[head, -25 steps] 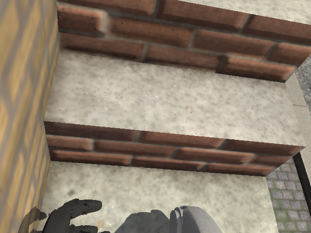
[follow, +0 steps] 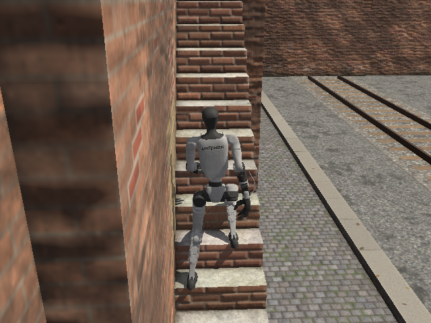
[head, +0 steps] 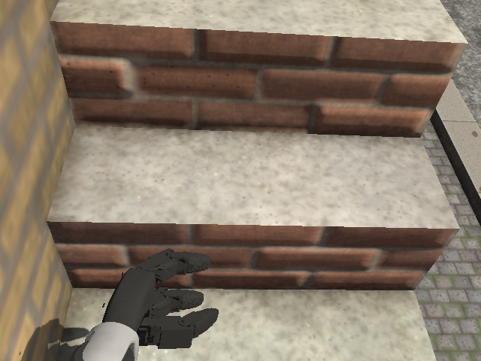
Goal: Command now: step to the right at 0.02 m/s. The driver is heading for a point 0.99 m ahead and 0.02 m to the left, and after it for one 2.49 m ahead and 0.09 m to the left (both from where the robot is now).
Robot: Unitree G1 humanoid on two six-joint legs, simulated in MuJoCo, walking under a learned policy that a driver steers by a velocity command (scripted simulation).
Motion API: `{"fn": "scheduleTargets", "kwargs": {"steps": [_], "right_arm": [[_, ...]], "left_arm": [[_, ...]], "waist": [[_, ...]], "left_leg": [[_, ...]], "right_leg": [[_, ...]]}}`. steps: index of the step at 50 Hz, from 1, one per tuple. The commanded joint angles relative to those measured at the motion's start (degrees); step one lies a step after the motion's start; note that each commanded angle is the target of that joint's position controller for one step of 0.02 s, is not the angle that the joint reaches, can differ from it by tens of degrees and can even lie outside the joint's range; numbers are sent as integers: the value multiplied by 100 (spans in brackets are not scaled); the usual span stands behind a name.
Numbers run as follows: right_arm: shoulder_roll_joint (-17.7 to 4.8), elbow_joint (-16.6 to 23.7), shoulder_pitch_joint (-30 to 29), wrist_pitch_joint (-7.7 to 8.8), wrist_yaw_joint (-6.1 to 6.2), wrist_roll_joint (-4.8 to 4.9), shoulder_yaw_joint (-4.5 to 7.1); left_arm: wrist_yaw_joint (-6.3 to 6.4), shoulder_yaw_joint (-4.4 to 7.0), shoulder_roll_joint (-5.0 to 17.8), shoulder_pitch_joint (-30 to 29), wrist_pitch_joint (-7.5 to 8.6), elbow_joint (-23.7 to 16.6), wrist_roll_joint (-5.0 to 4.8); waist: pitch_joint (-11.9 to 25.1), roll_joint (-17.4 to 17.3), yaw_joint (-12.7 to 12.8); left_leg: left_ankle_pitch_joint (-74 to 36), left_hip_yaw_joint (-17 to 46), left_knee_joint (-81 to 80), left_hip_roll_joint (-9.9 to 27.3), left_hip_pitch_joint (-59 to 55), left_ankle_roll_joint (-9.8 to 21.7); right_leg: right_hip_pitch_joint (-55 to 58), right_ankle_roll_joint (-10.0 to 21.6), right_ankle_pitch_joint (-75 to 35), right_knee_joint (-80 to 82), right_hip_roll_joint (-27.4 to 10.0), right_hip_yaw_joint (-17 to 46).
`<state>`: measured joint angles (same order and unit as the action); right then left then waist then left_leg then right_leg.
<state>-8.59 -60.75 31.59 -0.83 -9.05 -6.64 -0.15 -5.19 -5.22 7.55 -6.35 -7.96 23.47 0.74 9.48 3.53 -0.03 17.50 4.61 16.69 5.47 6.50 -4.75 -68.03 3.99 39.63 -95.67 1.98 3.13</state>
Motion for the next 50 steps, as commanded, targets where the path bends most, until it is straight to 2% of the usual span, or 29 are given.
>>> {"fn": "scheduleTargets", "kwargs": {"steps": [1, 3, 4, 6, 9, 10, 11, 12, 13, 14, 15, 16, 20, 22, 25, 27, 28, 29, 31, 33, 35, 36, 37, 38, 39, 40, 43, 45, 50], "right_arm": [[-1800, 925, -723, 171, -499, -102, 388], [-828, 558, -73, 129, -488, 109, 39], [-867, 428, 195, 73, -453, 412, 55], [-718, 223, 793, 34, -458, 472, 55], [-799, 323, -52, 294, -230, 541, 51], [-535, 1365, -1112, 325, 753, 468, 277], [-674, 1535, -1466, 290, 1157, 429, 220], [-1045, 803, -625, 420, 399, 521, 137], [-492, 1650, -1456, 285, 1055, 463, 280], [-1363, 936, -412, 340, 315, 546, 258], [-332, 1522, -995, 147, 977, 657, 287], [-1547, 1028, 99, 232, 321, 532, 346], [-1114, 951, 814, 347, -365, 471, 244], [-936, 984, 1057, 339, -669, 681, 87], [-773, 1345, -198, 276, -812, 651, -82], [-2164, 2378, -2235, 137, -677, 536, 229], [-2274, 2637, -2181, 341, -438, 510, 373], [-1328, 2482, -1671, 536, -142, 334, 13], [-1063, 2641, -2550, 752, 66, 441, -114], [-890, 2870, -3352, 890, 219, 1008, -226], [-830, 2487, -2311, 795, 215, 1207, -56], [-838, 1844, -884, 553, 88, 1216, 139], [-699, 1764, -1068, 405, -104, 1308, 128], [-577, 1755, -1315, 319, -262, 1104, 103], [-984, 1700, -257, 268, 937, 595, 440], [-747, 1817, -772, 327, 1142, 859, 326], [-663, 1897, -2101, 228, 1254, 990, 172], [-798, 2026, -2388, 65, 1244, 721, 238], [-936, 1728, -2107, 27, 1241, 765, 328]], "left_arm": [[-219, 641, 1685, 1140, 151, 441, -106], [-59, 523, 1392, 496, 144, 1016, 100], [11, 594, 1396, 294, 50, 1065, -64], [59, 610, 1395, 492, 57, 1427, -110], [366, 654, 1278, 1845, 603, 1992, -47], [624, 484, 219, 1107, 671, 1714, 155], [735, 565, 331, 1036, 720, 1826, 129], [489, 483, 961, 1191, 1119, 1749, -265], [757, 625, 490, 1032, 998, 2002, 167], [558, 342, 792, 702, 1198, 1548, -175], [789, 530, 555, 882, 1116, 1936, 256], [719, 281, 1022, 254, 1287, 1175, -106], [918, 469, 1332, 560, 1157, 858, -259], [901, 570, 1352, 866, 917, 681, -339], [540, 362, 381, 1775, 602, 889, -505], [659, 533, 1199, 2413, 726, 1158, -237], [616, 546, 1328, 2131, 745, 1470, -108], [860, 599, 1362, 2109, 956, 1823, -155], [947, 736, 1653, 2274, 1011, 2322, -292], [641, 932, 1795, 2030, 820, 2330, 126], [295, 865, 1288, 1086, 743, 2178, 340], [145, 717, 945, 596, 675, 2242, 172], [-70, 584, 567, 749, 661, 2275, 140], [-11, 574, 680, 1518, 742, 2624, 49], [399, 628, 434, 1963, 849, 2062, -441], [465, 741, 1160, 1629, 972, 2163, -293], [443, 699, 759, 1920, 1063, 2013, 103], [504, 651, 763, 2075, 992, 1830, 113], [603, 669, 853, 2489, 972, 1565, 147]], "waist": [[1941, -453, 622], [743, -85, -206], [164, -250, -203], [-330, 149, -389], [-43, 1349, 624], [106, 539, 314], [-52, -29, 366], [-129, 161, 452], [-405, -302, 62], [-354, 84, 53], [-467, -651, -274], [-407, -77, -491], [-920, -395, -381], [-1051, -261, -170], [-1054, -996, 342], [-440, -1675, 965], [-1303, -1664, 472], [-1486, 47, 149], [-1004, 1, 157], [-522, 36, 420], [-1177, -202, -50], [-1461, -694, -773], [-1332, -1136, -556], [-883, -905, -369], [-108, -1476, -521], [-130, -23, -584], [-94, -199, -9], [-600, -141, 70], [-737, 200, 178]], "left_leg": [[-7556, -2, 723, 333, 1154, 1506], [-2367, -507, 805, -162, 1825, 1347], [-2499, -473, 1473, -129, 1288, 1279], [-1719, -183, 2222, -259, 1008, 983], [418, 1453, 7006, -550, 2601, 485], [-59, 609, 7645, -824, 3030, 800], [-344, 496, 7857, -850, 3138, 788], [-468, 1671, 7698, -648, 3288, 246], [-700, 497, 8179, -839, 3376, 449], [-451, 1081, 8100, -747, 3019, -1], [-989, -29, 8142, -975, 3014, 238], [-1229, 282, 7853, -917, 2212, 52], [-670, -142, 4110, -819, 2075, 287], [-1399, -480, 1678, -815, 1170, 727], [-1599, 244, 1746, -271, 933, 1629], [-1129, 2261, 827, 1157, 2485, 3390], [2099, 4479, -325, 2246, 3039, 3583], [2260, 4542, 73, 1508, 2010, 2826], [1444, 3517, 423, 702, 2336, 2372], [1517, 1653, 1161, -174, 3009, 1584], [1735, 519, 1331, -546, 2578, 1168], [1843, 835, 802, -319, 1474, 1446], [1062, 1505, 447, 137, 1271, 1467], [-491, 1904, 763, 372, 827, 1553], [-2676, 786, 1773, 121, -399, 1317], [-3744, 244, 1676, -90, 539, 825], [-2475, -15, 1444, -236, 346, 764], [-1818, 30, 1391, -212, 359, 740], [-293, -131, 1378, -293, 928, 480]], "right_leg": [[4366, 1107, -4684, 2041, 251, 309], [3991, 1123, -2185, 4006, -70, 1203], [2503, 909, 514, 4304, 35, 1250], [1575, 923, 2281, 4603, -198, 1786], [2030, 1391, 1658, 5063, -1008, 3755], [3200, 1467, 295, 5589, -1417, 3749], [2951, 1128, 711, 5461, -1383, 3488], [2139, 990, 1489, 4587, -862, 3675], [2883, 872, 387, 4798, -1502, 2705], [1378, 868, 973, 4455, -737, 2827], [2516, 741, 162, 4542, -1477, 1911], [433, 361, 611, 3932, -273, 1203], [673, 19, 387, 3168, -261, 677], [567, -375, 776, 2517, -7, 388], [-1315, -611, 41, -1788, 263, 310], [-1397, -884, -348, -4824, 603, 271], [-1969, -774, -1180, -5095, -30, 988], [-2372, -758, -3265, -3961, -14, 1454], [-398, -899, -4532, -2349, -105, 1735], [2073, -1241, -3949, -761, -560, 639], [3120, -1290, -1697, 3775, -781, -864], [2855, -1362, -655, 5227, -615, -1323], [3769, -1166, -976, 5884, -689, -1268], [4428, -997, -2428, 6440, -824, -588], [4929, -478, -2059, 7778, -406, -246], [5685, -61, -6164, 6403, -822, 92], [5676, -28, -4978, 6653, -846, -101], [5499, -122, -4107, 7005, -730, -231], [5647, 120, -3051, 7670, -1153, 261]]}}
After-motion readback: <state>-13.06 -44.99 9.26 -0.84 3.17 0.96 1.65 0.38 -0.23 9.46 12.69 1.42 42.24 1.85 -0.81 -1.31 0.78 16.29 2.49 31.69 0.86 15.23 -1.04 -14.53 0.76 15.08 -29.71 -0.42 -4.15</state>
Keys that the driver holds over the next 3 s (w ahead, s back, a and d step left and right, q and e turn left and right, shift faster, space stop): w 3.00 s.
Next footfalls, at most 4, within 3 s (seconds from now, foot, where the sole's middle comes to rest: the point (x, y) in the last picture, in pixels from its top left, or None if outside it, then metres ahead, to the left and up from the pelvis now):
0.48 left None -0.10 0.04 -0.78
0.76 right None -0.09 -0.22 -0.78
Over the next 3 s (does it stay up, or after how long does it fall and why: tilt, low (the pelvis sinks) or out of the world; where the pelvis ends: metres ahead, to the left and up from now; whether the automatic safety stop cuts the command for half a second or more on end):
stays up -0.14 -0.08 0.00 its command is cut before an obstacle from the start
